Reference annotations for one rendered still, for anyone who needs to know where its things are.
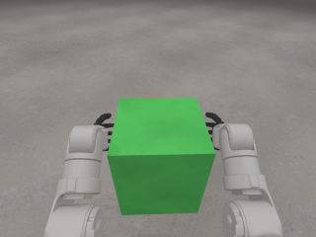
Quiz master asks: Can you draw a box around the left robot hand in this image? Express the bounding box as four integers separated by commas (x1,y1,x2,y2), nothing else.
94,113,115,151

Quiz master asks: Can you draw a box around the right robot hand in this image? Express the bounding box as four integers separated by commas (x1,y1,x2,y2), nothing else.
205,113,224,150

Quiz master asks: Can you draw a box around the carton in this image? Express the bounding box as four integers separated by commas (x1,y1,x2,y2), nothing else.
107,97,216,215

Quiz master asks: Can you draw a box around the right robot upper arm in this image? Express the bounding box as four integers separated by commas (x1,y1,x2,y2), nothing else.
222,199,295,237

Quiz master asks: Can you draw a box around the right robot forearm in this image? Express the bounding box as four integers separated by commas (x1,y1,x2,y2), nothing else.
212,123,282,234

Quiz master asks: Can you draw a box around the left robot upper arm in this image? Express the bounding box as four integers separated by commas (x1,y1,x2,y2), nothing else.
45,203,105,237

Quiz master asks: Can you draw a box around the left robot forearm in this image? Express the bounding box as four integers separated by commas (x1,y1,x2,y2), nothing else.
43,124,109,237

